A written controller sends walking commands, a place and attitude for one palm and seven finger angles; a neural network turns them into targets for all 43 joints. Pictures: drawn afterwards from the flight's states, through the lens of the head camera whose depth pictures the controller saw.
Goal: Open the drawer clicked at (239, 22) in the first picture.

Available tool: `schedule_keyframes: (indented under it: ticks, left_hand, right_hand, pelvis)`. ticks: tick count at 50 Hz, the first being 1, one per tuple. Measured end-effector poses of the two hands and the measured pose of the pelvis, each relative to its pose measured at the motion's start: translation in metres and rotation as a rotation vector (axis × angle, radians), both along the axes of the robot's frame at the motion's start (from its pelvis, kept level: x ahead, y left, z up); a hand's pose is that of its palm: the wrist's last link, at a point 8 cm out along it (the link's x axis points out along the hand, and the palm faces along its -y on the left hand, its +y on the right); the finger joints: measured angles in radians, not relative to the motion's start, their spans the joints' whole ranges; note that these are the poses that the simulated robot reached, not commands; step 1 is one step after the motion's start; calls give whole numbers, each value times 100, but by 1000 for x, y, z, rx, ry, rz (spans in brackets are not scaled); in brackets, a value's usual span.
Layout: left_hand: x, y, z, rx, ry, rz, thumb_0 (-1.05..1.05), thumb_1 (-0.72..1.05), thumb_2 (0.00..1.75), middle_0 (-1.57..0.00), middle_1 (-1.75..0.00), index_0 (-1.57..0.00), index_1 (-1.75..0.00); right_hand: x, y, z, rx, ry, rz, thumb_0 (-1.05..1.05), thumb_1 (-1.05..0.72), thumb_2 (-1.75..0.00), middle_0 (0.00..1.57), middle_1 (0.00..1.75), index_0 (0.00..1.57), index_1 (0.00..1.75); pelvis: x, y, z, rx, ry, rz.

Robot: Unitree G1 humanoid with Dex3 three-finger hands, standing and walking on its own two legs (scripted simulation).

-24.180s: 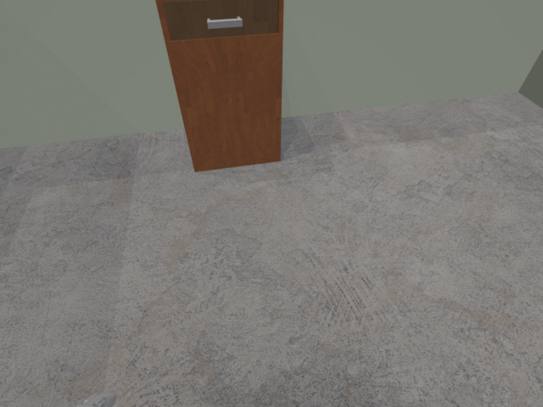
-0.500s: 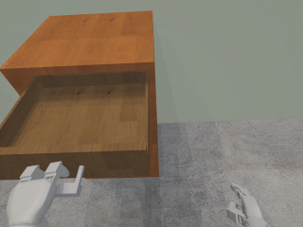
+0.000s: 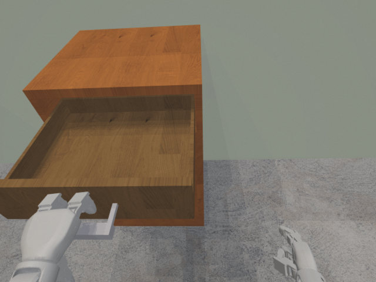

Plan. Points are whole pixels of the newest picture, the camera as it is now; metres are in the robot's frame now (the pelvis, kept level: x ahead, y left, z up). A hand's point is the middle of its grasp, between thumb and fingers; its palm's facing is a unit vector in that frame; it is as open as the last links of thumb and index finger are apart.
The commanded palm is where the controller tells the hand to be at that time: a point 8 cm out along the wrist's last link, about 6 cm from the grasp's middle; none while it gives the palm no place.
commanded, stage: lift the hand off the handle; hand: left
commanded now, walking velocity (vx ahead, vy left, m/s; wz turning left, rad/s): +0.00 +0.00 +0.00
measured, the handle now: (82, 219) +0.21 +0.26 +0.04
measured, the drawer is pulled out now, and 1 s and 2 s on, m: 0.30 0.30 0.30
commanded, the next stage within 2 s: draw the hand back to the body in 0.96 s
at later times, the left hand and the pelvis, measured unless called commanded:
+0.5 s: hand (50, 217) +0.17 +0.28 +0.12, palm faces +0.11 -0.10 -0.99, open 13.1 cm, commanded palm +0.15 +0.27 +0.19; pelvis +0.00 +0.03 +0.02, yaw +1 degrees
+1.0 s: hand (41, 180) +0.20 +0.27 +0.19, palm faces +0.18 -0.08 -0.98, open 13.8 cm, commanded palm +0.16 +0.27 +0.24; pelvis +0.00 +0.02 +0.02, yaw +0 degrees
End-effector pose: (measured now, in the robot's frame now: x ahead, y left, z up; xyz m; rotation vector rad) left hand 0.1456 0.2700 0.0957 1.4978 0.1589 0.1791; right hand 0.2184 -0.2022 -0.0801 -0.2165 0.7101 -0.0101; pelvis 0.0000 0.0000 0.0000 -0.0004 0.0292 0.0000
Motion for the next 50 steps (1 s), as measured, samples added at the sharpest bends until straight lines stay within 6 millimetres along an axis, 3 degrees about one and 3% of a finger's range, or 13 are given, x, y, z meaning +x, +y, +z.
schedule_keyframes:
  ticks: [11,24,31,34,39,45,50]
  left_hand:
    - [-1,7,35,-7,-42,5,0,-49,30,-37,-122,-46,-123]
    - [1,7,68,-35,-69,-8,0,-49,30,-41,-124,-45,-125]
    - [22,4,113,3,-219,-36,0,-49,30,-37,-122,-38,-122]
    - [34,6,123,-9,-211,-18,0,-49,30,-35,-121,-35,-122]
    - [40,4,127,-39,-140,-10,0,-49,30,-33,-120,-33,-121]
    - [32,-5,137,-30,-141,-59,0,-49,30,-32,-120,-33,-121]
    - [27,2,141,-12,-158,-22,0,-49,30,-32,-120,-32,-120]
  right_hand:
    - [10,9,11,3,-12,17,2,-91,-90,20,30,20,30]
    - [18,39,21,28,-20,83,2,-91,-90,20,30,20,30]
    - [21,54,24,64,-14,106,2,-91,-90,20,30,20,30]
    - [21,58,26,96,-14,102,2,-91,-90,20,30,20,30]
    - [22,55,31,121,-25,98,2,-91,-90,20,30,20,30]
    - [23,43,34,88,-32,110,2,-91,-90,20,30,20,30]
    - [23,35,31,77,-15,114,2,-91,-90,20,30,20,30]
  pelvis:
    - [3,12,9,-7,-31,1]
    - [5,24,16,-13,-72,12]
    - [4,28,19,-10,-91,15]
    - [4,29,21,-6,-94,7]
    - [5,29,22,-4,-93,-6]
    - [6,26,22,-5,-95,-2]
    - [5,21,22,-5,-95,7]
